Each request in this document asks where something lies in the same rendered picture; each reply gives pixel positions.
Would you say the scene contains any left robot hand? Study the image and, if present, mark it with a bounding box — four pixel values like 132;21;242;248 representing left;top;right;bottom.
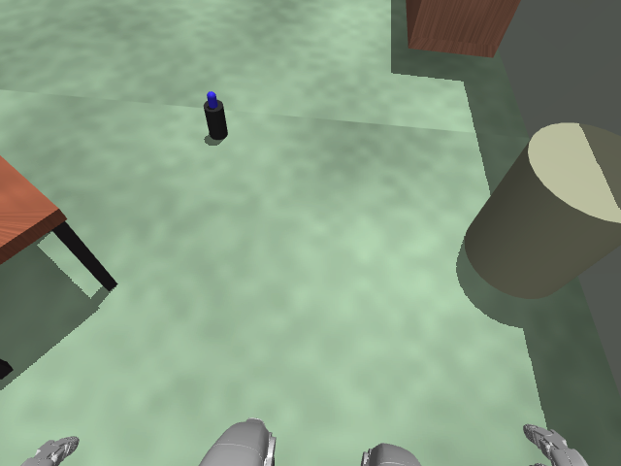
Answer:
20;436;80;466

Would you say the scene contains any right robot hand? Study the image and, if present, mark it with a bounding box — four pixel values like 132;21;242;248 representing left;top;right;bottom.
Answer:
523;424;588;466

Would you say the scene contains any chair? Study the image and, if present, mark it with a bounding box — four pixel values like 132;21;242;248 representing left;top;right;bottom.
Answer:
0;155;117;380

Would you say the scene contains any bottle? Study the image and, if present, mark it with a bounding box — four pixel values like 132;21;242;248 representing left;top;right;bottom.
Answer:
204;91;228;140

